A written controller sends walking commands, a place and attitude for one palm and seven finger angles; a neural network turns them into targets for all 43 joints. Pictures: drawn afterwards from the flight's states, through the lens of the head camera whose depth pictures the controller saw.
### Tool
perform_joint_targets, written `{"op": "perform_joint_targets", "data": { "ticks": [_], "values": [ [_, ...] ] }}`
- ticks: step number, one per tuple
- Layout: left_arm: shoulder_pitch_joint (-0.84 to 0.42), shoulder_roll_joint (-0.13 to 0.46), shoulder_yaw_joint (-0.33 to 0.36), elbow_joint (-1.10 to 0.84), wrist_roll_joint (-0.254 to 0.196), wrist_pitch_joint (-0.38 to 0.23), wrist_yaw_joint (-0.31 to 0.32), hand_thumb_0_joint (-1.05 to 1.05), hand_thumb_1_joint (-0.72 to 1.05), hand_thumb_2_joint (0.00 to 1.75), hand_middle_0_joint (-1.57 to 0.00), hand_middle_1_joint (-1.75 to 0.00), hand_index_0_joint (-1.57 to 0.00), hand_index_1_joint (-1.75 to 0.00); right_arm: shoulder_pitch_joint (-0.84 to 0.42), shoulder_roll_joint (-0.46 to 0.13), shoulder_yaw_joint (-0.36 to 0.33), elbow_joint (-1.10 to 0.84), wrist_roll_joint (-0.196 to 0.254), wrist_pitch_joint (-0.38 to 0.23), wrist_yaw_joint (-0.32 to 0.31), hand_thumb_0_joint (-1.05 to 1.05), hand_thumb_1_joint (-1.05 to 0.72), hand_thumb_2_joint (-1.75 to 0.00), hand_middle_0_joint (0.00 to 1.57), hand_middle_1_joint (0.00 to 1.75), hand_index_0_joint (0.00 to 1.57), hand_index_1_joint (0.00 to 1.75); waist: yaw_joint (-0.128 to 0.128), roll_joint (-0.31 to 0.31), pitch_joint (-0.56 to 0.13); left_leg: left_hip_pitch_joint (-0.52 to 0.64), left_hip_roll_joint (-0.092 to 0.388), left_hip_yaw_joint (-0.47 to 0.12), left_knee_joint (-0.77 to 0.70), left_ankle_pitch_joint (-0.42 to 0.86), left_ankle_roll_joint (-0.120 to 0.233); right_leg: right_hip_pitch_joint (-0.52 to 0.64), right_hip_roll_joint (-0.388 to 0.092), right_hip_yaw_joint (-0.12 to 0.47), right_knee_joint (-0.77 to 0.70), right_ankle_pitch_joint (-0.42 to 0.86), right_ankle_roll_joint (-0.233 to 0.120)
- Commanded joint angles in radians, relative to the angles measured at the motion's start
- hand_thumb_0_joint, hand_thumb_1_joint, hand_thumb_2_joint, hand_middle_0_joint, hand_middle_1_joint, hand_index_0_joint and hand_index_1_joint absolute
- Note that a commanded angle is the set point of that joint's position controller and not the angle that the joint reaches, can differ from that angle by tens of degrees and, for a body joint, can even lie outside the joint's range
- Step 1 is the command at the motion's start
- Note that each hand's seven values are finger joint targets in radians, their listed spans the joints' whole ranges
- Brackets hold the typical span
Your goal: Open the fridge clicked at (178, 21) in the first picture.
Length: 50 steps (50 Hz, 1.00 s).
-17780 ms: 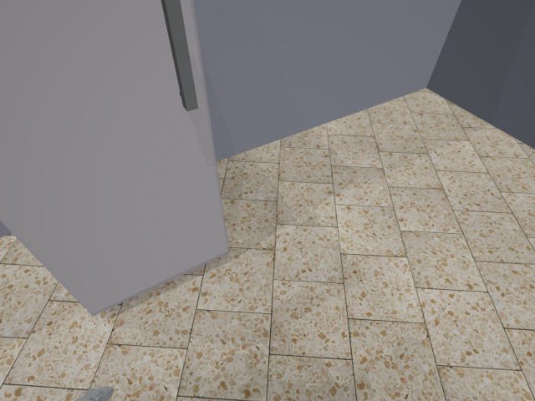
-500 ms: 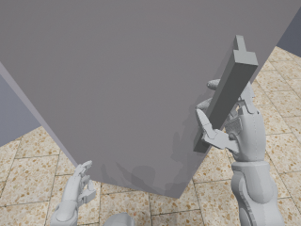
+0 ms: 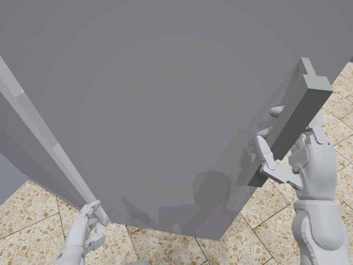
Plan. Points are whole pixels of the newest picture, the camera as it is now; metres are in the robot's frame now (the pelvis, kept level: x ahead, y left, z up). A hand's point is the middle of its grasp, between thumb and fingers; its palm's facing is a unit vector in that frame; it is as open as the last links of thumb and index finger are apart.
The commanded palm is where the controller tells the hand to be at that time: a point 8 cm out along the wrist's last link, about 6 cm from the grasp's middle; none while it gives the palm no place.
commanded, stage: walk backward, drawing the door open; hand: right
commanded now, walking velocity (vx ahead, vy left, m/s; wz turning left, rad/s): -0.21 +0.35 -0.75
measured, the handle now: (274, 133) +0.31 -0.13 +0.20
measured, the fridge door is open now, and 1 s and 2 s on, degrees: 71 85 80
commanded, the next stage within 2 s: stop walking and hold the door back in 0.16 s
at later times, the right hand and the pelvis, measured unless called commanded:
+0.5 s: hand (240, 250) +0.13 -0.05 +0.20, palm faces +0.47 +0.86 -0.21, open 7.2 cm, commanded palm +0.12 -0.12 +0.18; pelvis -0.10 +0.18 +0.02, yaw -19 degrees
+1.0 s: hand (247, 222) +0.16 -0.06 +0.20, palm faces +0.53 +0.81 -0.24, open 6.5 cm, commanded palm +0.14 -0.13 +0.18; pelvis -0.20 +0.25 +0.00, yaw -21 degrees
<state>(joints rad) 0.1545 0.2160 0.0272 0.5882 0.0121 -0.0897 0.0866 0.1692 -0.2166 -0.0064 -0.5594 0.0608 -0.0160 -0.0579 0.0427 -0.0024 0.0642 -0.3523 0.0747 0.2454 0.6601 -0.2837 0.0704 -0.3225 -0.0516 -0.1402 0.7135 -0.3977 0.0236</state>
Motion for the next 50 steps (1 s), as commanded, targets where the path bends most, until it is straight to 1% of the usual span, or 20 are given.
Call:
{"op": "perform_joint_targets", "data": {
  "ticks": [1, 3, 7, 10, 12, 13, 15, 18, 30, 31, 33, 34, 37, 38, 43, 44, 45, 46, 47, 50],
  "values": [
    [-0.044, 0.124, 0.038, -0.174, 0.031, -0.042, 0.003, 0.00, 0.90, 0.90, -0.20, -0.30, -0.20, -0.30, -0.205, -0.096, -0.063, -0.271, -0.053, -0.162, -0.003, 0.00, -0.90, -0.90, 0.45, 1.40, 0.45, 1.40, -0.022, -0.287, -0.281, -0.345, -0.018, -0.285, 0.448, -0.316, -0.147, 0.444, -0.555, 0.847, -0.391, 0.894, -0.242],
    [-0.117, 0.097, 0.027, -0.164, 0.028, -0.049, -0.017, 0.00, 0.90, 0.90, -0.20, -0.30, -0.20, -0.30, -0.266, -0.109, -0.088, -0.397, -0.055, -0.191, 0.023, 0.00, -0.90, -0.90, 0.45, 1.40, 0.45, 1.40, -0.025, -0.170, -0.273, -0.294, -0.017, -0.384, 0.501, -0.193, -0.144, 0.328, -0.466, 0.677, -0.379, 0.688, -0.231],
    [-0.151, 0.109, 0.047, -0.139, 0.001, -0.057, -0.034, 0.00, 0.90, 0.90, -0.20, -0.30, -0.20, -0.30, -0.139, -0.083, -0.108, -0.311, -0.038, -0.149, 0.001, 0.00, -0.90, -0.90, 0.45, 1.40, 0.45, 1.40, -0.056, -0.296, -0.207, 0.034, -0.050, -0.285, 0.174, -0.080, -0.140, 0.045, -0.264, 0.334, -0.363, 0.353, -0.103],
    [-0.156, 0.093, 0.039, -0.149, -0.016, -0.056, -0.034, 0.00, 0.90, 0.90, -0.20, -0.30, -0.20, -0.30, -0.167, -0.092, -0.126, -0.305, -0.023, -0.139, -0.021, 0.00, -0.90, -0.90, 0.45, 1.40, 0.45, 1.40, -0.065, -0.295, -0.238, 0.266, -0.117, -0.159, -0.069, -0.102, -0.131, -0.091, -0.176, 0.291, -0.387, -0.063, -0.071],
    [-0.147, 0.052, 0.031, -0.144, -0.026, -0.052, -0.031, 0.00, 0.90, 0.90, -0.20, -0.30, -0.20, -0.30, -0.152, -0.137, -0.162, -0.319, -0.022, -0.129, -0.035, 0.00, -0.90, -0.90, 0.45, 1.40, 0.45, 1.40, -0.060, -0.010, -0.233, 0.217, -0.007, -0.224, -0.319, -0.117, -0.084, -0.094, -0.011, 0.164, -0.106, -0.155, -0.004],
    [-0.158, 0.010, 0.025, -0.144, -0.027, -0.051, -0.028, 0.00, 0.90, 0.90, -0.20, -0.30, -0.20, -0.30, -0.136, -0.198, -0.211, -0.335, -0.022, -0.123, -0.046, 0.00, -0.90, -0.90, 0.45, 1.40, 0.45, 1.40, -0.062, 0.313, -0.233, 0.122, 0.221, -0.454, -0.445, -0.251, 0.022, -0.148, 0.077, 0.058, 0.276, -0.162, 0.044],
    [-0.137, 0.052, 0.020, -0.089, -0.012, -0.055, -0.005, 0.00, 0.90, 0.90, -0.20, -0.30, -0.20, -0.30, -0.225, -0.229, -0.276, -0.096, -0.033, -0.101, -0.072, 0.00, -0.90, -0.90, 0.45, 1.40, 0.45, 1.40, -0.074, 0.223, -0.254, 0.097, 0.346, -0.525, -0.408, -0.089, 0.065, -0.277, 0.013, 0.190, 0.648, -0.162, 0.010],
    [-0.124, 0.063, -0.001, -0.055, -0.010, -0.043, 0.016, 0.00, 0.90, 0.90, -0.20, -0.30, -0.20, -0.30, -0.413, -0.199, -0.224, 0.099, -0.023, -0.102, -0.078, 0.00, -0.90, -0.90, 0.45, 1.40, 0.45, 1.40, -0.048, 0.137, -0.212, 0.136, 0.303, -0.464, -0.343, 0.058, 0.039, -0.319, -0.003, 0.205, 0.668, -0.025, 0.022],
    [-0.075, 0.121, -0.009, -0.044, -0.021, 0.050, 0.015, 0.00, 0.90, 0.90, -0.20, -0.30, -0.20, -0.30, -0.916, -0.227, -0.138, 0.553, -0.010, -0.128, -0.092, 0.00, -0.90, -0.90, 0.45, 1.40, 0.45, 1.40, -0.067, 0.272, -0.298, 0.094, 0.244, -0.360, -0.467, -0.386, -0.060, 0.113, 0.109, -0.002, -0.208, -0.126, -0.065],
    [-0.059, 0.141, -0.004, -0.036, -0.023, 0.049, 0.017, 0.00, 0.90, 0.90, -0.20, -0.30, -0.20, -0.30, -0.960, -0.252, -0.141, 0.573, -0.005, -0.134, -0.091, 0.00, -0.90, -0.90, 0.45, 1.40, 0.45, 1.40, -0.052, 0.147, -0.317, 0.052, 0.187, -0.309, -0.366, -0.369, -0.083, 0.203, 0.101, -0.002, -0.324, -0.110, -0.083],
    [-0.075, 0.182, -0.005, -0.057, -0.024, 0.051, 0.012, 0.00, 0.90, 0.90, -0.20, -0.30, -0.20, -0.30, -1.086, -0.183, -0.082, 0.625, -0.004, -0.155, -0.077, 0.00, -0.90, -0.90, 0.45, 1.40, 0.45, 1.40, -0.037, -0.357, -0.232, -0.198, -0.057, -0.059, 0.180, -0.214, -0.157, 0.233, -0.215, 0.415, -0.532, -0.358, -0.234],
    [-0.096, 0.157, -0.005, -0.055, -0.035, 0.047, 0.009, 0.00, 0.90, 0.90, -0.20, -0.30, -0.20, -0.30, -1.203, -0.201, -0.088, 0.677, -0.009, -0.136, -0.082, 0.00, -0.90, -0.90, 0.45, 1.40, 0.45, 1.40, -0.025, -0.361, -0.172, -0.244, -0.071, -0.139, 0.476, -0.185, -0.131, 0.128, -0.317, 0.533, -0.559, -0.255, -0.295],
    [-0.052, 0.177, 0.027, -0.009, -0.059, 0.045, -0.001, 0.00, 0.90, 0.90, -0.20, -0.30, -0.20, -0.30, -1.315, -0.269, -0.122, 0.870, -0.045, -0.142, -0.058, 0.00, -0.90, -0.90, 0.45, 1.40, 0.45, 1.40, -0.049, -0.101, -0.195, -0.324, 0.003, -0.269, 0.531, -0.111, -0.113, 0.134, -0.295, 0.445, -0.475, -0.158, -0.275],
    [-0.052, 0.176, 0.020, -0.014, -0.066, 0.051, 0.004, 0.00, 0.90, 0.90, -0.20, -0.30, -0.20, -0.30, -1.306, -0.187, -0.060, 0.976, -0.035, -0.125, -0.044, 0.00, -0.90, -0.90, 0.45, 1.40, 0.45, 1.40, -0.055, -0.087, -0.183, -0.233, 0.005, -0.244, 0.444, -0.100, -0.110, 0.056, -0.263, 0.361, -0.463, -0.232, -0.236],
    [-0.007, 0.177, -0.003, 0.032, -0.055, 0.034, 0.043, 0.00, 0.90, 0.90, -0.20, -0.30, -0.20, -0.30, -1.498, -0.314, -0.154, 1.204, -0.018, -0.120, -0.051, 0.00, -0.90, -0.90, 0.45, 1.40, 0.45, 1.40, -0.083, -0.171, -0.257, 0.239, -0.065, -0.130, -0.089, -0.164, -0.096, -0.046, -0.138, 0.198, -0.273, -0.267, -0.130],
    [0.000, 0.162, 0.002, 0.043, -0.057, 0.033, 0.043, 0.00, 0.90, 0.90, -0.20, -0.30, -0.20, -0.30, -1.503, -0.337, -0.168, 1.245, -0.015, -0.119, -0.049, 0.00, -0.90, -0.90, 0.45, 1.40, 0.45, 1.40, -0.091, -0.011, -0.264, 0.341, 0.016, -0.275, -0.216, -0.248, -0.060, -0.151, -0.075, 0.134, -0.058, -0.227, -0.097],
    [0.011, 0.152, 0.014, 0.047, -0.057, 0.036, 0.042, 0.00, 0.90, 0.90, -0.20, -0.30, -0.20, -0.30, -1.511, -0.415, -0.216, 1.287, -0.020, -0.116, -0.047, 0.00, -0.90, -0.90, 0.45, 1.40, 0.45, 1.40, -0.094, 0.317, -0.237, 0.396, 0.224, -0.673, -0.386, -0.466, 0.036, -0.361, 0.047, 0.057, 0.234, -0.201, -0.045],
    [0.000, 0.184, 0.025, 0.040, -0.058, 0.023, 0.044, 0.00, 0.90, 0.90, -0.20, -0.30, -0.20, -0.30, -1.488, -0.446, -0.249, 1.345, -0.011, -0.103, -0.045, 0.00, -0.90, -0.90, 0.45, 1.40, 0.45, 1.40, -0.098, 0.398, -0.181, 0.293, 0.370, -0.925, -0.531, -0.540, 0.061, -0.422, 0.055, 0.203, 0.394, -0.162, -0.031],
    [0.019, 0.201, 0.033, 0.065, -0.042, 0.009, 0.042, 0.00, 0.90, 0.90, -0.20, -0.30, -0.20, -0.30, -1.556, -0.478, -0.269, 1.277, -0.015, -0.111, -0.042, 0.00, -0.90, -0.90, 0.45, 1.40, 0.45, 1.40, -0.069, 0.239, -0.208, 0.234, 0.350, -0.850, -0.525, -0.543, 0.029, -0.346, 0.037, 0.233, 0.439, -0.066, -0.018],
    [0.066, 0.184, 0.024, 0.111, -0.049, -0.026, 0.030, 0.00, 0.90, 0.90, -0.20, -0.30, -0.20, -0.30, -1.548, -0.510, -0.296, 1.403, -0.024, -0.136, -0.016, 0.00, -0.90, -0.90, 0.45, 1.40, 0.45, 1.40, -0.030, 0.219, -0.229, 0.240, 0.233, -0.603, -0.419, -0.488, -0.023, -0.345, 0.020, 0.199, 0.450, 0.031, -0.002]
  ]
}}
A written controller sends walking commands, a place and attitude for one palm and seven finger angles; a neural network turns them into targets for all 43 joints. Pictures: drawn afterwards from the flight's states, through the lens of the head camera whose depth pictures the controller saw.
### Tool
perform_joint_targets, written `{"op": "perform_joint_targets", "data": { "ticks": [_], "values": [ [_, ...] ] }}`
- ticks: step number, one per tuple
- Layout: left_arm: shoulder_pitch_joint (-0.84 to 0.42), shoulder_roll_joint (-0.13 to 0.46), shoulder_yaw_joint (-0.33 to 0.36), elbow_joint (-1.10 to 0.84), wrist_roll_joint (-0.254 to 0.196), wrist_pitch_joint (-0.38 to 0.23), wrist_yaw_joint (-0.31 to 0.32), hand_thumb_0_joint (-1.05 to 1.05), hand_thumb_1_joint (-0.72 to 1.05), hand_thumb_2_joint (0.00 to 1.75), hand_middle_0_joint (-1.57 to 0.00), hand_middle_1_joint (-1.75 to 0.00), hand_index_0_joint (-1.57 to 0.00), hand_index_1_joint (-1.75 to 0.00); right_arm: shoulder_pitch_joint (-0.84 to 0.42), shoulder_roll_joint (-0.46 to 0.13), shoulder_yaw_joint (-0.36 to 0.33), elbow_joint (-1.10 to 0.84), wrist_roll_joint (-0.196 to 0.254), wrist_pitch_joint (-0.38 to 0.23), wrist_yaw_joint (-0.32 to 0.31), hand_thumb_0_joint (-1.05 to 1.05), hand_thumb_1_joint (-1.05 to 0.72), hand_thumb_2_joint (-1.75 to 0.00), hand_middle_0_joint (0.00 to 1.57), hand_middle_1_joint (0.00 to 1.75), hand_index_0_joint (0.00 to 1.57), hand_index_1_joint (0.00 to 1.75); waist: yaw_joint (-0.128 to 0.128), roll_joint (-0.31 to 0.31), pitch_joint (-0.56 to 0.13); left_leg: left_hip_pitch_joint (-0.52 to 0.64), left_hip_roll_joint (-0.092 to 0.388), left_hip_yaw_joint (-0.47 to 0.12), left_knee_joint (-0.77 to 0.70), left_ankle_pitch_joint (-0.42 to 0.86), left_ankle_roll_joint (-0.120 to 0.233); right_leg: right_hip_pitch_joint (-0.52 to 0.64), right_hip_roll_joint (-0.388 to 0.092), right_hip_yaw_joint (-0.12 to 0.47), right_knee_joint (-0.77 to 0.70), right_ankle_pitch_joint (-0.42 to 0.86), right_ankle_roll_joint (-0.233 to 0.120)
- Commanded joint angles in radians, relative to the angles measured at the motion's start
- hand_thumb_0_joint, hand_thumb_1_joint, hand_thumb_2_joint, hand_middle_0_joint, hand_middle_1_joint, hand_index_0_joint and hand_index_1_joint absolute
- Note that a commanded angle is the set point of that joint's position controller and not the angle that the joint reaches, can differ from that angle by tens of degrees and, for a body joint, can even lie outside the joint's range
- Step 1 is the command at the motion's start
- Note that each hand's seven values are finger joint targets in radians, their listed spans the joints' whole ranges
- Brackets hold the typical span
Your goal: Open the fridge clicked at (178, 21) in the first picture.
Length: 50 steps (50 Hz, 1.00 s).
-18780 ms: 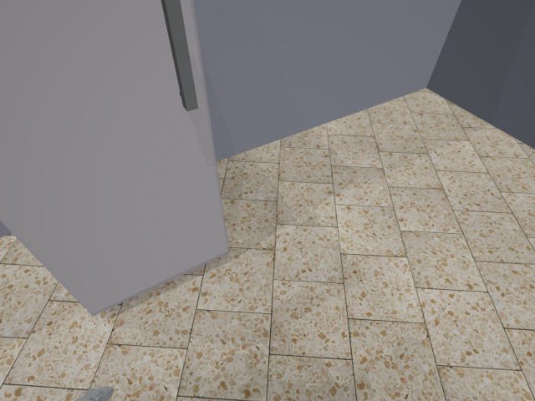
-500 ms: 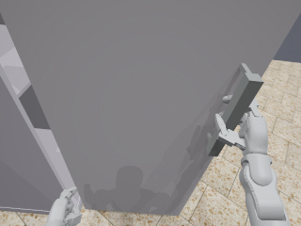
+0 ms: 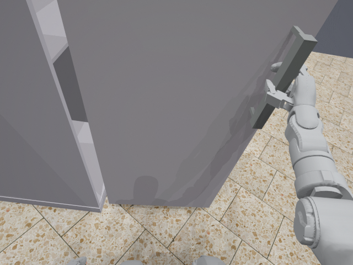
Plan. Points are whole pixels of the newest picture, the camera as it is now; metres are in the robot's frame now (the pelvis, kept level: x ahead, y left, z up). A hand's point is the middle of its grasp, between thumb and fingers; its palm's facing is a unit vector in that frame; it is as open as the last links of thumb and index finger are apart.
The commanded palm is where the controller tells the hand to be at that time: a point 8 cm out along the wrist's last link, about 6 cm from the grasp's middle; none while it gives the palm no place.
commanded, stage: stop walking and hold the door back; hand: right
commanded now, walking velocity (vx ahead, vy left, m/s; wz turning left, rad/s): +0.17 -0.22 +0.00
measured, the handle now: (273, 83) +0.50 -0.18 +0.20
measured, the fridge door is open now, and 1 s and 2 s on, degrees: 85 80 81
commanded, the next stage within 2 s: loosen the grip on the handle in 1.10 s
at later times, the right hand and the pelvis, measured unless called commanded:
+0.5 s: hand (270, 80) +0.50 -0.17 +0.20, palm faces +0.00 +0.99 -0.11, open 6.2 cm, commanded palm +0.47 -0.25 +0.17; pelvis +0.02 -0.07 +0.00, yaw +4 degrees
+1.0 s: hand (270, 84) +0.49 -0.17 +0.20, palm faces -0.06 +0.99 -0.13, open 6.6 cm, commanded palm +0.46 -0.24 +0.17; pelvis +0.05 -0.09 +0.01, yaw +7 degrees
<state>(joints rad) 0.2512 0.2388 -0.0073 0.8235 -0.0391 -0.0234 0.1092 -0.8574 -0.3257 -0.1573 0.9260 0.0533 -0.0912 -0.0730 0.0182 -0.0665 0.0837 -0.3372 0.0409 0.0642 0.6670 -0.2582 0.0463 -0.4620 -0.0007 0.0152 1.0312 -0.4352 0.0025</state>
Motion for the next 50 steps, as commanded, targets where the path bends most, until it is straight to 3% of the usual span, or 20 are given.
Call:
{"op": "perform_joint_targets", "data": {
  "ticks": [1, 4, 6, 11, 17, 19, 20, 21, 23, 24, 25, 26, 28, 30, 32, 34, 36, 39, 43, 50],
  "values": [
    [-0.020, 0.166, 0.059, -0.120, -0.002, -0.096, 0.003, 0.00, 0.90, 0.90, -0.20, -0.30, -0.20, -0.30, -0.523, -0.420, -0.155, -0.070, -0.012, -0.065, 0.002, 0.00, -0.90, -0.90, 0.45, 1.40, 0.45, 1.40, 0.001, 0.329, -0.265, 0.254, 0.254, -0.366, -0.411, -0.466, 0.002, -0.208, -0.033, 0.035, 0.108, 0.075, 0.023],
    [-0.001, 0.191, 0.064, -0.124, 0.000, -0.101, -0.010, 0.00, 0.90, 0.90, -0.20, -0.30, -0.20, -0.30, -0.449, -0.514, -0.223, 0.022, -0.028, -0.082, 0.006, 0.00, -0.90, -0.90, 0.45, 1.40, 0.45, 1.40, -0.003, 0.239, -0.284, 0.291, 0.246, -0.303, -0.385, -0.241, -0.008, -0.198, -0.036, 0.005, 0.091, 0.124, 0.028],
    [0.013, 0.196, 0.067, -0.129, -0.006, -0.104, -0.015, 0.00, 0.90, 0.90, -0.20, -0.30, -0.20, -0.30, -0.443, -0.520, -0.223, 0.046, -0.028, -0.082, 0.009, 0.00, -0.90, -0.90, 0.45, 1.40, 0.45, 1.40, 0.002, 0.221, -0.263, 0.284, 0.257, -0.300, -0.402, -0.249, -0.003, -0.204, -0.042, -0.005, 0.068, 0.118, 0.028],
    [0.029, 0.206, 0.071, -0.156, -0.003, -0.116, -0.018, 0.00, 0.90, 0.90, -0.20, -0.30, -0.20, -0.30, -0.437, -0.553, -0.260, 0.016, -0.030, -0.096, 0.007, 0.00, -0.90, -0.90, 0.45, 1.40, 0.45, 1.40, -0.003, 0.260, -0.275, 0.306, 0.247, -0.258, -0.390, -0.102, 0.008, -0.161, -0.051, -0.025, -0.022, 0.119, 0.030],
    [0.021, 0.201, 0.072, -0.176, 0.013, -0.118, -0.007, 0.00, 0.90, 0.90, -0.20, -0.30, -0.20, -0.30, -0.420, -0.510, -0.254, -0.037, -0.034, -0.101, 0.011, 0.00, -0.90, -0.90, 0.45, 1.40, 0.45, 1.40, -0.027, 0.306, -0.290, 0.190, 0.216, -0.193, -0.363, -0.082, 0.025, 0.099, -0.035, -0.100, -0.306, 0.098, 0.014],
    [0.030, 0.209, 0.079, -0.174, 0.017, -0.112, -0.006, 0.00, 0.90, 0.90, -0.20, -0.30, -0.20, -0.30, -0.400, -0.507, -0.259, -0.087, -0.037, -0.109, 0.013, 0.00, -0.90, -0.90, 0.45, 1.40, 0.45, 1.40, -0.023, 0.279, -0.317, 0.164, 0.193, -0.168, -0.325, -0.064, 0.012, 0.223, -0.022, -0.113, -0.452, 0.191, 0.013],
    [0.020, 0.202, 0.077, -0.186, 0.019, -0.109, -0.008, 0.00, 0.90, 0.90, -0.20, -0.30, -0.20, -0.30, -0.389, -0.459, -0.230, -0.126, -0.035, -0.116, 0.023, 0.00, -0.90, -0.90, 0.45, 1.40, 0.45, 1.40, -0.015, 0.236, -0.320, 0.141, 0.164, -0.141, -0.294, -0.050, -0.006, 0.288, -0.021, -0.110, -0.526, 0.241, 0.011],
    [0.017, 0.223, 0.091, -0.191, 0.016, -0.107, -0.008, 0.00, 0.90, 0.90, -0.20, -0.30, -0.20, -0.30, -0.360, -0.451, -0.233, -0.160, -0.027, -0.121, 0.030, 0.00, -0.90, -0.90, 0.45, 1.40, 0.45, 1.40, -0.014, 0.128, -0.309, 0.102, 0.131, -0.126, -0.229, -0.054, -0.025, 0.332, -0.057, -0.062, -0.582, 0.257, -0.002],
    [-0.014, 0.225, 0.080, -0.231, 0.010, -0.089, -0.015, 0.00, 0.90, 0.90, -0.20, -0.30, -0.20, -0.30, -0.373, -0.372, -0.201, -0.215, -0.024, -0.132, 0.041, 0.00, -0.90, -0.90, 0.45, 1.40, 0.45, 1.40, -0.039, -0.059, -0.294, 0.021, -0.020, -0.028, -0.057, -0.094, -0.088, 0.316, -0.250, 0.186, -0.686, 0.309, -0.089],
    [-0.019, 0.216, 0.076, -0.253, 0.002, -0.081, -0.022, 0.00, 0.90, 0.90, -0.20, -0.30, -0.20, -0.30, -0.385, -0.359, -0.193, -0.244, -0.014, -0.127, 0.045, 0.00, -0.90, -0.90, 0.45, 1.40, 0.45, 1.40, -0.049, -0.043, -0.299, 0.039, -0.050, -0.029, -0.007, -0.139, -0.091, 0.272, -0.288, 0.233, -0.713, 0.330, -0.121],
    [-0.028, 0.185, 0.064, -0.253, 0.008, -0.083, -0.016, 0.00, 0.90, 0.90, -0.20, -0.30, -0.20, -0.30, -0.328, -0.312, -0.176, -0.255, -0.013, -0.125, 0.049, 0.00, -0.90, -0.90, 0.45, 1.40, 0.45, 1.40, -0.042, -0.045, -0.287, 0.027, -0.051, -0.010, -0.008, -0.104, -0.087, 0.315, -0.264, 0.154, -0.668, 0.515, -0.127],
    [-0.037, 0.182, 0.057, -0.245, 0.017, -0.090, -0.012, 0.00, 0.90, 0.90, -0.20, -0.30, -0.20, -0.30, -0.340, -0.348, -0.185, -0.327, -0.020, -0.140, 0.053, 0.00, -0.90, -0.90, 0.45, 1.40, 0.45, 1.40, -0.037, -0.145, -0.295, 0.031, -0.033, -0.017, 0.010, -0.113, -0.088, 0.303, -0.254, 0.129, -0.647, 0.586, -0.126],
    [-0.021, 0.180, 0.052, -0.237, 0.017, -0.086, -0.022, 0.00, 0.90, 0.90, -0.20, -0.30, -0.20, -0.30, -0.356, -0.277, -0.125, -0.328, -0.034, -0.143, 0.055, 0.00, -0.90, -0.90, 0.45, 1.40, 0.45, 1.40, -0.031, -0.107, -0.325, 0.091, -0.025, -0.020, -0.095, -0.056, -0.080, 0.309, -0.238, 0.074, -0.559, 0.656, -0.100],
    [-0.020, 0.189, 0.057, -0.236, 0.015, -0.081, -0.021, 0.00, 0.90, 0.90, -0.20, -0.30, -0.20, -0.30, -0.299, -0.305, -0.145, -0.335, -0.040, -0.133, 0.046, 0.00, -0.90, -0.90, 0.45, 1.40, 0.45, 1.40, -0.030, -0.016, -0.352, 0.213, 0.034, -0.059, -0.214, 0.143, -0.064, 0.241, -0.183, -0.004, -0.474, 0.531, -0.048],
    [-0.018, 0.180, 0.066, -0.248, 0.012, -0.072, -0.012, 0.00, 0.90, 0.90, -0.20, -0.30, -0.20, -0.30, -0.218, -0.376, -0.202, -0.355, -0.044, -0.121, 0.028, 0.00, -0.90, -0.90, 0.45, 1.40, 0.45, 1.40, -0.023, 0.182, -0.389, 0.300, 0.166, -0.210, -0.220, 0.285, -0.004, 0.136, -0.094, -0.053, -0.421, 0.312, 0.000],
    [-0.030, 0.153, 0.051, -0.242, 0.015, -0.070, -0.004, 0.00, 0.90, 0.90, -0.20, -0.30, -0.20, -0.30, -0.196, -0.304, -0.161, -0.379, -0.027, -0.110, 0.029, 0.00, -0.90, -0.90, 0.45, 1.40, 0.45, 1.40, -0.024, 0.244, -0.373, 0.239, 0.168, -0.195, -0.239, 0.223, -0.001, 0.181, -0.074, -0.044, -0.462, 0.204, 0.002],
    [-0.042, 0.159, 0.047, -0.228, 0.018, -0.064, 0.005, 0.00, 0.90, 0.90, -0.20, -0.30, -0.20, -0.30, -0.196, -0.292, -0.152, -0.387, -0.020, -0.105, 0.026, 0.00, -0.90, -0.90, 0.45, 1.40, 0.45, 1.40, -0.019, 0.185, -0.354, 0.152, 0.112, -0.129, -0.208, 0.156, -0.033, 0.260, -0.105, -0.030, -0.523, 0.311, -0.013],
    [-0.068, 0.148, 0.034, -0.246, 0.021, -0.059, 0.001, 0.00, 0.90, 0.90, -0.20, -0.30, -0.20, -0.30, -0.166, -0.212, -0.104, -0.437, -0.017, -0.112, 0.027, 0.00, -0.90, -0.90, 0.45, 1.40, 0.45, 1.40, -0.032, 0.056, -0.357, 0.134, 0.025, -0.026, -0.120, 0.219, -0.081, 0.294, -0.187, 0.031, -0.563, 0.553, -0.047],
    [-0.081, 0.145, 0.037, -0.259, 0.015, -0.046, -0.001, 0.00, 0.90, 0.90, -0.20, -0.30, -0.20, -0.30, -0.141, -0.134, -0.041, -0.498, -0.012, -0.105, 0.029, 0.00, -0.90, -0.90, 0.45, 1.40, 0.45, 1.40, -0.027, 0.065, -0.377, 0.158, 0.030, -0.029, -0.126, 0.283, -0.074, 0.307, -0.178, -0.001, -0.535, 0.622, -0.035],
    [-0.098, 0.137, 0.042, -0.275, 0.011, -0.020, 0.005, 0.00, 0.90, 0.90, -0.20, -0.30, -0.20, -0.30, -0.024, -0.148, -0.057, -0.612, -0.003, -0.090, 0.015, 0.00, -0.90, -0.90, 0.45, 1.40, 0.45, 1.40, -0.021, 0.080, -0.399, 0.183, 0.069, -0.066, -0.156, 0.377, -0.056, 0.300, -0.151, -0.042, -0.509, 0.559, -0.017]
  ]
}}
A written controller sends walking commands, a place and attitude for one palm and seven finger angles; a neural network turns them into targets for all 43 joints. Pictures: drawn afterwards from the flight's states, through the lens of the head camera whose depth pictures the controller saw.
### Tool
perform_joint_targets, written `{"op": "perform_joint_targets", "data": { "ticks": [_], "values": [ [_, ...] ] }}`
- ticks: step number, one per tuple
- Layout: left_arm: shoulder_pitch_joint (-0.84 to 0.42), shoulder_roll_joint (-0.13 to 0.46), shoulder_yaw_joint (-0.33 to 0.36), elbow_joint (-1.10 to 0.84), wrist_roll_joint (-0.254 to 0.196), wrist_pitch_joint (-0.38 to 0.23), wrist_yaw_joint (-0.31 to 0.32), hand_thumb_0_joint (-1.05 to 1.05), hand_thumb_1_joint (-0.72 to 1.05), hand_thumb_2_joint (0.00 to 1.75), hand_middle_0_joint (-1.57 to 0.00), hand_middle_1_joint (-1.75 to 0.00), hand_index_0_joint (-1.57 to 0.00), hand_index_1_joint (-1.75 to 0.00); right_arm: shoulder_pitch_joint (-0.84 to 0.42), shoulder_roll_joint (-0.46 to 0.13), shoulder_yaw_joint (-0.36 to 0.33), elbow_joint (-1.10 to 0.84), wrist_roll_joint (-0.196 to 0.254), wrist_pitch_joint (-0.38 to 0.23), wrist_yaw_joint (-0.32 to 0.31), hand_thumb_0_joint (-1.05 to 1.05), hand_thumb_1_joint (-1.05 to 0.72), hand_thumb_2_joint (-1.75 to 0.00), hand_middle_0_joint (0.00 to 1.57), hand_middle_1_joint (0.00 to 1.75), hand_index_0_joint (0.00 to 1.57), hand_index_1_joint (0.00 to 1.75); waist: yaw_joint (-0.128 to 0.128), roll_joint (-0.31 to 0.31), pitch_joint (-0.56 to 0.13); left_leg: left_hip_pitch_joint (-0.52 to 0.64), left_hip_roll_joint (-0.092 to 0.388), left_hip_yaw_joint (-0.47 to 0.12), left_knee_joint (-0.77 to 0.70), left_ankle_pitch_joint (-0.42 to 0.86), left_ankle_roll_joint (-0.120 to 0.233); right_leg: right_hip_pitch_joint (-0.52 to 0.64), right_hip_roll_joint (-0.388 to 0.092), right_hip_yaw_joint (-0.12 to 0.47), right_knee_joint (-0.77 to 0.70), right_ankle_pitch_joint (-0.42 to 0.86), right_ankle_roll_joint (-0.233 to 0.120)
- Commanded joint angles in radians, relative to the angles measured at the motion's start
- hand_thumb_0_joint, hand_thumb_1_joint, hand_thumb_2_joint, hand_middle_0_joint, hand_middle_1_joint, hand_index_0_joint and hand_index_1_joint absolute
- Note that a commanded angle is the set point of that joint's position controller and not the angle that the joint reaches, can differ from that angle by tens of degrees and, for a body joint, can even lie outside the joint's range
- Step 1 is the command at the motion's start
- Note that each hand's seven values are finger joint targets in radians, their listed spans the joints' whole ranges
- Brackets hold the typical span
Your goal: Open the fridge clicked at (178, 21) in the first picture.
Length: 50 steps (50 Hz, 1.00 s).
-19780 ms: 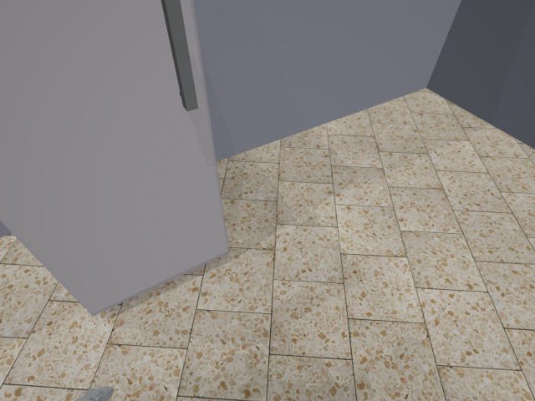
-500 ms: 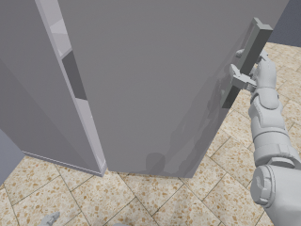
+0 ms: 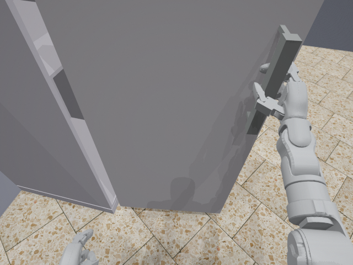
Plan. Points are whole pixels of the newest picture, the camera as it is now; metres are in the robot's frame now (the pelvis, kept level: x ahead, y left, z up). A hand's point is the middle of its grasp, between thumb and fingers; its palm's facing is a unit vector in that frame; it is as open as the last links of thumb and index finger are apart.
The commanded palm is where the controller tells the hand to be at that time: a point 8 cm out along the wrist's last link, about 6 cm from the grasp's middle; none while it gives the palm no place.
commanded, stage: stop walking and hold the door back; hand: right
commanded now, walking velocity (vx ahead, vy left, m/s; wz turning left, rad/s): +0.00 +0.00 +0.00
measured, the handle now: (265, 86) +0.48 -0.14 +0.19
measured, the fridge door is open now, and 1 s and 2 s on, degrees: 80 81 81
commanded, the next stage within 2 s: loosen the grip on the handle in 0.10 s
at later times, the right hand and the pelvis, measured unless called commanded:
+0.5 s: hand (266, 100) +0.42 -0.13 +0.19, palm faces +0.15 +0.98 -0.12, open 11.1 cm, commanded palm +0.39 -0.18 +0.18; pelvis -0.02 +0.04 +0.00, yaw -1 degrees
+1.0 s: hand (276, 104) +0.43 -0.16 +0.17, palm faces +0.10 +0.99 -0.13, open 14.6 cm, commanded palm +0.40 -0.22 +0.17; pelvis +0.00 +0.03 +0.00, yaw -1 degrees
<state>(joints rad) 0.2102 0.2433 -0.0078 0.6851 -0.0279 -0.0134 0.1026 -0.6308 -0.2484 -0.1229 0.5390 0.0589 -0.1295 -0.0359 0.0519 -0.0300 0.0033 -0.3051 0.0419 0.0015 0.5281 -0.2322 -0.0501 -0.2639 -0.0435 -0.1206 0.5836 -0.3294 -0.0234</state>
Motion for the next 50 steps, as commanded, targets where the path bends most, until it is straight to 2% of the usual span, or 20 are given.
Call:
{"op": "perform_joint_targets", "data": {
  "ticks": [1, 9, 10, 11, 12, 13, 14, 15, 16, 18, 21, 23, 29, 31, 35, 41, 43, 44, 46, 50],
  "values": [
    [-0.060, 0.134, 0.042, -0.134, 0.000, -0.026, 0.014, 0.00, 0.90, 0.90, -0.20, -0.30, -0.20, -0.30, -0.243, -0.218, -0.079, -0.223, -0.006, -0.046, -0.022, 0.00, -0.90, -0.90, 0.45, 1.40, 0.45, 1.40, -0.052, 0.046, -0.303, 0.147, 0.066, 0.000, -0.024, 0.332, 0.037, 0.089, -0.104, 0.098, -0.070, 0.436, 0.008],
    [-0.056, 0.132, 0.041, -0.111, -0.002, -0.011, 0.027, 0.00, 0.90, 0.90, -0.20, -0.30, -0.20, -0.30, -0.302, -0.224, -0.072, -0.143, -0.005, -0.032, -0.035, 0.00, -0.90, -0.90, 0.45, 1.40, 0.45, 1.40, -0.052, 0.064, -0.265, 0.094, 0.077, -0.021, -0.085, 0.200, 0.037, 0.078, -0.091, 0.090, -0.075, 0.302, 0.004],
    [-0.008, 0.091, 0.093, -0.140, 0.026, -0.076, -0.019, 0.00, 0.90, 0.90, -0.20, -0.30, -0.20, -0.30, -1.074, -0.613, -0.273, -0.338, -0.140, -0.077, -0.007, 0.00, -0.90, -0.90, 0.45, 1.40, 0.45, 1.40, -0.067, 0.333, -0.077, 0.097, 0.022, -0.063, -0.172, 0.290, 0.050, -0.005, -0.067, 0.041, -0.051, 0.226, -0.019],
    [0.008, 0.210, 0.161, -0.061, 0.028, -0.123, -0.054, 0.00, 0.90, 0.90, -0.20, -0.30, -0.20, -0.30, -1.122, -0.651, -0.383, -0.050, -0.094, 0.011, 0.038, 0.00, -0.78, -0.84, 0.45, 1.40, 0.45, 1.40, 0.033, -0.060, -0.378, 0.139, -0.023, 0.006, 0.060, 0.455, 0.125, 0.047, -0.024, 0.119, -0.234, 0.501, 0.023],
    [0.086, 0.148, 0.098, -0.098, 0.000, -0.145, -0.052, 0.00, 0.90, 0.90, -0.20, -0.30, -0.20, -0.30, -0.787, -0.321, -0.131, 0.057, -0.088, 0.020, 0.063, 0.00, -0.66, -0.78, 0.45, 1.40, 0.45, 1.40, 0.025, 0.098, -0.357, 0.051, -0.049, 0.066, 0.038, 0.353, 0.102, 0.157, -0.009, 0.089, -0.146, 0.675, 0.067],
    [0.129, 0.133, 0.091, -0.079, -0.010, -0.130, -0.055, 0.00, 0.90, 0.90, -0.20, -0.30, -0.20, -0.30, -0.519, -0.153, -0.104, 0.131, -0.052, 0.024, 0.094, 0.00, -0.54, -0.73, 0.45, 1.40, 0.45, 1.40, 0.009, 0.142, -0.382, 0.034, -0.056, 0.067, 0.020, 0.355, 0.084, 0.171, -0.014, 0.101, -0.097, 0.699, 0.068],
    [0.091, 0.149, 0.077, -0.094, -0.002, -0.128, -0.063, 0.00, 0.90, 0.90, -0.20, -0.30, -0.20, -0.30, -0.528, -0.155, -0.138, 0.016, 0.025, -0.002, 0.122, 0.00, -0.42, -0.67, 0.45, 1.40, 0.45, 1.40, -0.029, -0.014, -0.429, 0.033, -0.034, 0.049, -0.007, 0.316, 0.074, 0.232, -0.011, 0.089, -0.102, 0.617, 0.070],
    [0.064, 0.162, 0.074, -0.098, 0.005, -0.132, -0.064, 0.00, 0.90, 0.90, -0.20, -0.30, -0.20, -0.30, -0.547, -0.260, -0.229, -0.005, 0.058, -0.024, 0.123, 0.00, -0.30, -0.61, 0.45, 1.40, 0.45, 1.40, -0.053, -0.062, -0.464, 0.066, -0.032, 0.034, -0.024, 0.275, 0.084, 0.232, 0.008, 0.080, -0.106, 0.475, 0.060],
    [0.063, 0.156, 0.065, -0.106, 0.011, -0.135, -0.067, 0.00, 0.90, 0.90, -0.20, -0.30, -0.20, -0.30, -0.525, -0.268, -0.241, 0.029, 0.061, -0.047, 0.119, 0.00, -0.17, -0.55, 0.45, 1.40, 0.45, 1.40, -0.050, -0.076, -0.433, 0.081, -0.033, 0.038, -0.027, 0.244, 0.089, 0.187, 0.014, 0.082, -0.115, 0.399, 0.057],
    [0.063, 0.137, 0.060, -0.124, 0.009, -0.150, -0.086, 0.00, 0.90, 0.90, -0.20, -0.30, -0.20, -0.30, -0.577, -0.154, -0.101, -0.022, 0.038, -0.125, 0.110, 0.00, 0.07, -0.43, 0.45, 1.40, 0.45, 1.40, -0.011, 0.009, -0.346, 0.037, -0.038, 0.033, -0.049, 0.141, 0.080, 0.085, 0.011, 0.074, -0.123, 0.224, 0.027],
    [0.076, 0.158, 0.059, -0.127, 0.005, -0.154, -0.097, 0.00, 0.90, 0.90, -0.20, -0.30, -0.20, -0.30, -0.555, -0.241, -0.109, 0.054, -0.032, -0.208, 0.073, 0.00, 0.43, -0.26, 0.44, 1.38, 0.44, 1.38, 0.009, 0.112, -0.225, -0.027, -0.036, 0.018, -0.074, -0.052, 0.073, -0.046, 0.013, 0.078, -0.130, 0.008, 0.005],
    [0.075, 0.159, 0.060, -0.135, -0.002, -0.162, -0.097, 0.00, 0.90, 0.90, -0.20, -0.30, -0.20, -0.30, -0.586, -0.261, -0.093, 0.054, -0.042, -0.248, 0.073, 0.00, 0.55, -0.20, 0.41, 1.35, 0.41, 1.35, 0.016, 0.135, -0.242, -0.026, -0.026, -0.019, -0.093, -0.141, 0.064, -0.075, 0.025, 0.060, -0.118, -0.057, -0.006],
    [0.095, 0.160, 0.061, -0.114, -0.023, -0.169, -0.073, 0.00, 0.90, 0.90, -0.20, -0.30, -0.20, -0.30, -0.645, -0.329, -0.114, 0.051, 0.010, -0.240, 0.138, 0.00, 0.55, -0.20, 0.33, 1.25, 0.33, 1.25, 0.009, 0.051, -0.329, 0.066, -0.012, -0.085, -0.123, -0.151, 0.063, -0.083, 0.041, 0.050, -0.104, -0.027, -0.011],
    [0.101, 0.175, 0.060, -0.100, -0.021, -0.162, -0.063, 0.00, 0.90, 0.90, -0.20, -0.30, -0.20, -0.30, -0.637, -0.443, -0.209, 0.065, 0.033, -0.233, 0.147, 0.00, 0.55, -0.20, 0.30, 1.22, 0.30, 1.22, -0.003, 0.073, -0.324, 0.108, -0.007, -0.102, -0.131, -0.140, 0.058, -0.120, 0.040, 0.058, -0.102, -0.007, -0.011],
    [0.095, 0.161, 0.062, -0.110, -0.013, -0.169, -0.067, 0.00, 0.90, 0.90, -0.20, -0.30, -0.20, -0.30, -0.560, -0.375, -0.194, -0.031, 0.058, -0.249, 0.144, 0.00, 0.55, -0.20, 0.25, 1.15, 0.25, 1.15, -0.025, 0.020, -0.378, 0.152, -0.022, -0.070, -0.083, 0.077, 0.063, -0.066, 0.047, 0.053, -0.102, 0.119, -0.014],
    [0.106, 0.162, 0.070, -0.126, -0.006, -0.161, -0.073, 0.00, 0.90, 0.90, -0.20, -0.30, -0.20, -0.30, -0.432, -0.397, -0.239, -0.150, 0.051, -0.225, 0.125, 0.00, 0.55, -0.20, 0.25, 1.15, 0.25, 1.15, -0.045, 0.026, -0.420, 0.198, -0.031, -0.027, -0.024, 0.321, 0.059, -0.025, 0.051, 0.047, -0.090, 0.272, -0.018],
    [0.108, 0.152, 0.071, -0.128, -0.007, -0.162, -0.080, 0.00, 0.90, 0.90, -0.20, -0.30, -0.20, -0.30, -0.404, -0.329, -0.192, -0.196, 0.049, -0.209, 0.127, 0.00, 0.55, -0.20, 0.25, 1.15, 0.25, 1.15, -0.042, 0.004, -0.429, 0.186, -0.037, -0.015, -0.015, 0.388, 0.060, 0.013, 0.050, 0.044, -0.087, 0.331, -0.014],
    [0.139, 0.166, 0.068, -0.090, -0.006, -0.153, -0.072, 0.00, 0.90, 0.90, -0.20, -0.30, -0.20, -0.30, -0.432, -0.351, -0.197, -0.029, 0.033, -0.188, 0.122, 0.00, 0.55, -0.20, 0.25, 1.15, 0.25, 1.15, 0.012, 0.086, -0.318, 0.103, -0.039, -0.006, -0.026, 0.344, 0.049, -0.039, 0.046, 0.049, -0.077, 0.278, -0.013],
    [0.142, 0.172, 0.068, -0.099, -0.007, -0.143, -0.072, 0.00, 0.90, 0.90, -0.20, -0.30, -0.20, -0.30, -0.406, -0.370, -0.213, -0.021, 0.029, -0.179, 0.131, 0.00, 0.55, -0.20, 0.25, 1.15, 0.25, 1.15, 0.000, 0.113, -0.289, 0.091, -0.039, -0.004, -0.030, 0.309, 0.048, -0.060, 0.044, 0.053, -0.079, 0.249, -0.015],
    [0.126, 0.156, 0.062, -0.116, -0.009, -0.141, -0.064, 0.00, 0.90, 0.90, -0.20, -0.30, -0.20, -0.30, -0.464, -0.356, -0.199, -0.068, 0.034, -0.186, 0.163, 0.00, 0.55, -0.20, 0.25, 1.15, 0.25, 1.15, -0.009, 0.015, -0.381, 0.092, -0.042, -0.002, -0.012, 0.300, 0.062, 0.000, 0.048, 0.063, -0.067, 0.276, -0.008]
  ]
}}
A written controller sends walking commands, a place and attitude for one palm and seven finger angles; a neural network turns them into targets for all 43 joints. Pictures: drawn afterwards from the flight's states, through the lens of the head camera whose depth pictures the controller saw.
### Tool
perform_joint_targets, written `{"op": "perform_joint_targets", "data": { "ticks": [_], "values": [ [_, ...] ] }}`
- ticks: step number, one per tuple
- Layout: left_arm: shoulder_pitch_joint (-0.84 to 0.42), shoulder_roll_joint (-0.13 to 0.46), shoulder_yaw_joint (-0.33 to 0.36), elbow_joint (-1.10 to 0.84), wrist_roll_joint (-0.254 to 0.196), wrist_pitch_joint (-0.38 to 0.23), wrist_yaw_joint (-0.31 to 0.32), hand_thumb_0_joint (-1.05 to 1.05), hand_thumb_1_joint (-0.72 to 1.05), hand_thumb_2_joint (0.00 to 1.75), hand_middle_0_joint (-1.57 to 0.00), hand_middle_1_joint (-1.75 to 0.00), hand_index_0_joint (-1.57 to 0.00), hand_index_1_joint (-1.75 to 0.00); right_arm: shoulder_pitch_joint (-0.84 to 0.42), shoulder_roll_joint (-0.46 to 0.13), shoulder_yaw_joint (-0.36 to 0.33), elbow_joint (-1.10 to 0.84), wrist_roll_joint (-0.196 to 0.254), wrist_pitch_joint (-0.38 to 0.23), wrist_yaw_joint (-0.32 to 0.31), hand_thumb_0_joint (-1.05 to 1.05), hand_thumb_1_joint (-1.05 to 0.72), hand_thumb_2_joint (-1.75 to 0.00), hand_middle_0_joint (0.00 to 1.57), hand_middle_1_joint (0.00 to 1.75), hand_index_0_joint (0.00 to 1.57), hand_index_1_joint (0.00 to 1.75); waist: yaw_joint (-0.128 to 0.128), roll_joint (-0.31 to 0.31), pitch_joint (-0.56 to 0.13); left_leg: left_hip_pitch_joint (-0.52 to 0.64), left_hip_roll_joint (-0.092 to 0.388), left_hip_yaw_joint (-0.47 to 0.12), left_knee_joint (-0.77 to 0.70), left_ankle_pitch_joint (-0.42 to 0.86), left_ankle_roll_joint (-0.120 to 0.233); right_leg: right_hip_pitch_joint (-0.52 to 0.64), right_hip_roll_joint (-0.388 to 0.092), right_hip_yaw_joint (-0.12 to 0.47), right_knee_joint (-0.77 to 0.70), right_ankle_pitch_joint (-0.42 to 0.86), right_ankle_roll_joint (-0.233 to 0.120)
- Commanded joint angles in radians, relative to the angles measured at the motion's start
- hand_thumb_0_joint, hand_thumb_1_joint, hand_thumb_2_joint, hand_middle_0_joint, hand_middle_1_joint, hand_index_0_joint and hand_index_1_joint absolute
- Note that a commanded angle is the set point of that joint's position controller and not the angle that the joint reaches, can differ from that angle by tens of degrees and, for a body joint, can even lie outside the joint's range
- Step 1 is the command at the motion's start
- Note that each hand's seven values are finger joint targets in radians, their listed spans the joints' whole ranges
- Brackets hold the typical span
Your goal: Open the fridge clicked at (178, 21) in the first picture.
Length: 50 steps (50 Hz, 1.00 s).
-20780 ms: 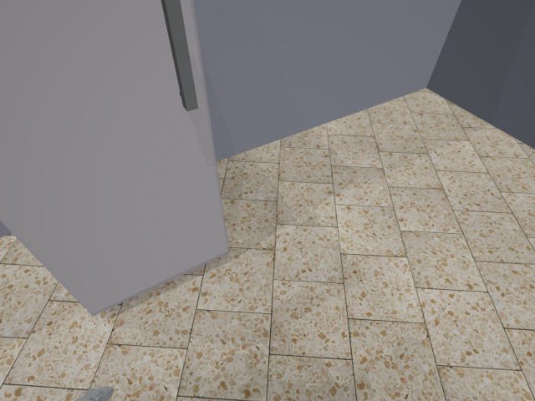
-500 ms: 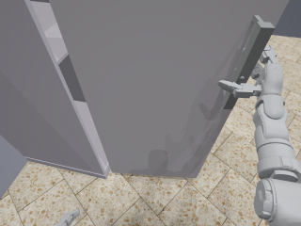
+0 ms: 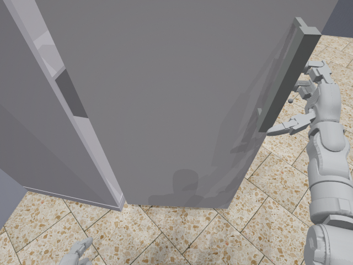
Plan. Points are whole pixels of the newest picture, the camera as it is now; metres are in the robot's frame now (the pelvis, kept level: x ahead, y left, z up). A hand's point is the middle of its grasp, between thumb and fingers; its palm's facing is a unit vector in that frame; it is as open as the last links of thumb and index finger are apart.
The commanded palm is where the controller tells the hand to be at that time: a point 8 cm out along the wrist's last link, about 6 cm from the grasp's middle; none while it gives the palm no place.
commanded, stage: slip the hand off the handle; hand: right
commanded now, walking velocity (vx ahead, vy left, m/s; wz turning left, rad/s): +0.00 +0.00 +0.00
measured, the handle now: (278, 82) +0.47 -0.17 +0.19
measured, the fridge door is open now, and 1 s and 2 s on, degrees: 81 81 81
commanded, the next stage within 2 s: draw the hand back to the body in 1.18 s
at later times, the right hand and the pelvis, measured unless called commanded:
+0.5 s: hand (321, 105) +0.42 -0.25 +0.18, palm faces +0.10 +0.99 -0.12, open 14.7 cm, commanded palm +0.38 -0.29 +0.17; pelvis +0.00 -0.03 -0.01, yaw +0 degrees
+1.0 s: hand (343, 140) +0.33 -0.26 +0.17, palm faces +0.14 +0.98 -0.12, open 14.7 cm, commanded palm +0.30 -0.30 +0.17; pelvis -0.01 +0.00 +0.00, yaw -2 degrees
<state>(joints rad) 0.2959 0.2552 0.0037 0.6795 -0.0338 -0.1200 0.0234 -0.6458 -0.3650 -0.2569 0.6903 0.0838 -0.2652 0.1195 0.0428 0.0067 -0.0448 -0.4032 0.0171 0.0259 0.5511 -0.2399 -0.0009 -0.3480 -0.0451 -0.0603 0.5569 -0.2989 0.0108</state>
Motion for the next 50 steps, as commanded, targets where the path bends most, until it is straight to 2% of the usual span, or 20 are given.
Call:
{"op": "perform_joint_targets", "data": {
  "ticks": [1, 3, 4, 6, 9, 12, 19, 23, 25, 29, 31, 33, 35, 36, 37, 40, 41, 45, 49, 50],
  "values": [
    [0.046, 0.147, 0.048, -0.112, -0.001, -0.034, 0.017, 0.00, 0.90, 0.90, -0.20, -0.30, -0.20, -0.30, -0.461, -0.240, -0.070, -0.229, 0.023, -0.058, 0.014, 0.00, 0.55, -0.20, 0.25, 1.15, 0.25, 1.15, 0.002, -0.015, -0.337, 0.190, -0.019, -0.021, -0.030, 0.326, 0.015, 0.090, 0.048, 0.009, -0.036, 0.272, -0.043],
    [0.045, 0.144, 0.047, -0.116, 0.000, -0.033, 0.017, 0.00, 0.90, 0.90, -0.20, -0.30, -0.20, -0.30, -0.455, -0.249, -0.080, -0.244, 0.025, -0.069, 0.026, 0.00, 0.55, -0.20, 0.25, 1.15, 0.25, 1.15, -0.006, -0.023, -0.369, 0.195, -0.023, -0.017, -0.014, 0.345, 0.017, 0.108, 0.044, 0.019, -0.030, 0.309, -0.036],
    [0.040, 0.139, 0.043, -0.121, 0.000, -0.034, 0.016, 0.00, 0.90, 0.90, -0.20, -0.30, -0.20, -0.30, -0.462, -0.216, -0.049, -0.248, 0.028, -0.070, 0.035, 0.00, 0.55, -0.20, 0.25, 1.15, 0.25, 1.15, -0.002, -0.059, -0.362, 0.169, -0.025, -0.014, -0.012, 0.337, 0.019, 0.122, 0.043, 0.023, -0.026, 0.318, -0.033],
    [0.047, 0.144, 0.044, -0.119, 0.002, -0.035, 0.018, 0.00, 0.90, 0.90, -0.20, -0.30, -0.20, -0.30, -0.472, -0.229, -0.056, -0.242, 0.030, -0.079, 0.040, 0.00, 0.55, -0.20, 0.25, 1.15, 0.25, 1.15, 0.003, -0.034, -0.344, 0.150, -0.030, -0.005, -0.009, 0.320, 0.021, 0.122, 0.037, 0.036, -0.021, 0.333, -0.032],
    [0.049, 0.147, 0.043, -0.122, 0.002, -0.032, 0.015, 0.00, 0.90, 0.90, -0.20, -0.30, -0.20, -0.30, -0.445, -0.224, -0.050, -0.235, 0.024, -0.075, 0.054, 0.00, 0.55, -0.20, 0.25, 1.15, 0.25, 1.15, -0.003, -0.071, -0.338, 0.115, -0.030, 0.001, 0.001, 0.300, 0.024, 0.141, 0.029, 0.051, -0.017, 0.368, -0.020],
    [0.052, 0.146, 0.042, -0.125, 0.000, -0.032, 0.011, 0.00, 0.90, 0.90, -0.20, -0.30, -0.20, -0.30, -0.439, -0.184, -0.017, -0.238, 0.033, -0.064, 0.068, 0.00, 0.55, -0.20, 0.25, 1.15, 0.25, 1.15, 0.002, -0.078, -0.324, 0.080, -0.034, 0.011, 0.004, 0.279, 0.025, 0.163, 0.021, 0.072, -0.013, 0.416, -0.008],
    [0.061, 0.158, 0.037, -0.126, 0.003, -0.022, 0.017, 0.00, 0.90, 0.90, -0.20, -0.30, -0.20, -0.30, -0.437, -0.273, -0.097, -0.199, 0.044, -0.051, 0.085, 0.00, 0.55, -0.20, 0.25, 1.15, 0.25, 1.15, -0.007, -0.042, -0.281, 0.073, -0.037, 0.016, 0.003, 0.219, 0.029, 0.102, 0.022, 0.080, -0.022, 0.325, 0.000],
    [0.069, 0.157, 0.036, -0.128, 0.008, -0.026, 0.017, 0.00, 0.90, 0.90, -0.20, -0.30, -0.20, -0.30, -0.477, -0.307, -0.107, -0.228, 0.031, -0.079, 0.087, 0.00, 0.55, -0.20, 0.25, 1.15, 0.25, 1.15, -0.009, -0.114, -0.317, 0.056, -0.038, 0.014, 0.012, 0.198, 0.032, 0.127, 0.022, 0.087, -0.015, 0.327, 0.011],
    [0.065, 0.155, 0.039, -0.144, 0.007, -0.029, 0.012, 0.00, 0.90, 0.90, -0.20, -0.30, -0.20, -0.30, -0.410, -0.252, -0.074, -0.250, 0.044, -0.083, 0.102, 0.00, 0.55, -0.20, 0.25, 1.15, 0.25, 1.15, -0.018, -0.114, -0.336, 0.052, -0.040, 0.018, 0.015, 0.187, 0.032, 0.144, 0.019, 0.093, -0.014, 0.340, 0.016],
    [0.054, 0.158, 0.041, -0.156, 0.003, -0.029, 0.011, 0.00, 0.90, 0.90, -0.20, -0.30, -0.20, -0.30, -0.313, -0.245, -0.084, -0.294, 0.075, -0.070, 0.130, 0.00, 0.55, -0.20, 0.25, 1.15, 0.25, 1.15, -0.033, -0.105, -0.335, 0.083, -0.042, 0.018, 0.012, 0.203, 0.031, 0.133, 0.019, 0.084, -0.017, 0.340, 0.013],
    [0.042, 0.158, 0.041, -0.174, 0.001, -0.033, 0.012, 0.00, 0.90, 0.90, -0.20, -0.30, -0.20, -0.30, -0.252, -0.238, -0.092, -0.331, 0.097, -0.056, 0.135, 0.00, 0.55, -0.20, 0.25, 1.15, 0.25, 1.15, -0.043, -0.064, -0.318, 0.115, -0.043, 0.021, 0.006, 0.209, 0.031, 0.103, 0.022, 0.077, -0.021, 0.319, 0.002],
    [0.029, 0.159, 0.039, -0.172, 0.000, -0.030, 0.014, 0.00, 0.90, 0.90, -0.20, -0.30, -0.20, -0.30, -0.220, -0.272, -0.132, -0.356, 0.101, -0.040, 0.130, 0.00, 0.55, -0.20, 0.25, 1.15, 0.25, 1.15, -0.051, -0.049, -0.293, 0.137, -0.040, 0.014, 0.002, 0.218, 0.030, 0.073, 0.025, 0.066, -0.030, 0.275, -0.008],
    [0.008, 0.153, 0.035, -0.185, 0.000, -0.031, 0.015, 0.00, 0.90, 0.90, -0.20, -0.30, -0.20, -0.30, -0.177, -0.265, -0.141, -0.404, 0.107, -0.028, 0.124, 0.00, 0.55, -0.20, 0.25, 1.15, 0.25, 1.15, -0.057, -0.038, -0.276, 0.148, -0.038, 0.012, -0.001, 0.212, 0.028, 0.058, 0.030, 0.059, -0.037, 0.240, -0.016],
    [0.001, 0.155, 0.034, -0.189, -0.001, -0.032, 0.020, 0.00, 0.90, 0.90, -0.20, -0.30, -0.20, -0.30, -0.168, -0.293, -0.164, -0.428, 0.112, -0.029, 0.118, 0.00, 0.55, -0.20, 0.25, 1.15, 0.25, 1.15, -0.061, -0.037, -0.265, 0.161, -0.037, 0.010, -0.003, 0.209, 0.029, 0.047, 0.031, 0.054, -0.037, 0.229, -0.020],
    [-0.007, 0.150, 0.032, -0.189, 0.001, -0.032, 0.021, 0.00, 0.90, 0.90, -0.20, -0.30, -0.20, -0.30, -0.169, -0.301, -0.172, -0.456, 0.107, -0.029, 0.114, 0.00, 0.55, -0.20, 0.25, 1.15, 0.25, 1.15, -0.060, -0.048, -0.271, 0.168, -0.036, 0.007, -0.003, 0.209, 0.027, 0.046, 0.035, 0.055, -0.040, 0.222, -0.019],
    [-0.036, 0.142, 0.026, -0.200, -0.002, -0.040, 0.023, 0.00, 0.90, 0.90, -0.20, -0.30, -0.20, -0.30, -0.134, -0.259, -0.132, -0.508, 0.106, -0.025, 0.117, 0.00, 0.55, -0.20, 0.25, 1.15, 0.25, 1.15, -0.057, -0.085, -0.240, 0.149, -0.035, 0.003, -0.012, 0.174, 0.027, 0.052, 0.038, 0.047, -0.044, 0.177, -0.023],
    [-0.036, 0.145, 0.027, -0.200, -0.001, -0.042, 0.028, 0.00, 0.90, 0.90, -0.20, -0.30, -0.20, -0.30, -0.129, -0.281, -0.152, -0.522, 0.111, -0.027, 0.116, 0.00, 0.55, -0.20, 0.25, 1.15, 0.25, 1.15, -0.053, -0.050, -0.241, 0.156, -0.035, 0.001, -0.016, 0.172, 0.026, 0.051, 0.038, 0.046, -0.037, 0.171, -0.029],
    [-0.063, 0.144, 0.018, -0.194, -0.006, -0.048, 0.044, 0.00, 0.90, 0.90, -0.20, -0.30, -0.20, -0.30, -0.106, -0.296, -0.165, -0.508, 0.131, -0.009, 0.151, 0.00, 0.55, -0.20, 0.25, 1.15, 0.25, 1.15, -0.051, -0.042, -0.214, 0.157, -0.029, -0.010, -0.033, 0.119, 0.021, 0.027, 0.043, 0.043, -0.045, 0.098, -0.032],
    [-0.090, 0.140, 0.008, -0.199, -0.014, -0.060, 0.060, 0.00, 0.90, 0.90, -0.20, -0.30, -0.20, -0.30, -0.102, -0.250, -0.112, -0.514, 0.159, 0.015, 0.198, 0.00, 0.55, -0.20, 0.25, 1.15, 0.25, 1.15, -0.042, -0.066, -0.187, 0.133, -0.022, -0.015, -0.046, 0.078, 0.019, 0.032, 0.047, 0.044, -0.042, 0.059, -0.032],
    [-0.094, 0.141, 0.007, -0.202, -0.014, -0.065, 0.063, 0.00, 0.90, 0.90, -0.20, -0.30, -0.20, -0.30, -0.097, -0.249, -0.110, -0.514, 0.165, 0.020, 0.205, 0.00, 0.55, -0.20, 0.25, 1.15, 0.25, 1.15, -0.046, -0.048, -0.187, 0.133, -0.022, -0.016, -0.048, 0.066, 0.018, 0.028, 0.048, 0.047, -0.040, 0.051, -0.034]
  ]
}}
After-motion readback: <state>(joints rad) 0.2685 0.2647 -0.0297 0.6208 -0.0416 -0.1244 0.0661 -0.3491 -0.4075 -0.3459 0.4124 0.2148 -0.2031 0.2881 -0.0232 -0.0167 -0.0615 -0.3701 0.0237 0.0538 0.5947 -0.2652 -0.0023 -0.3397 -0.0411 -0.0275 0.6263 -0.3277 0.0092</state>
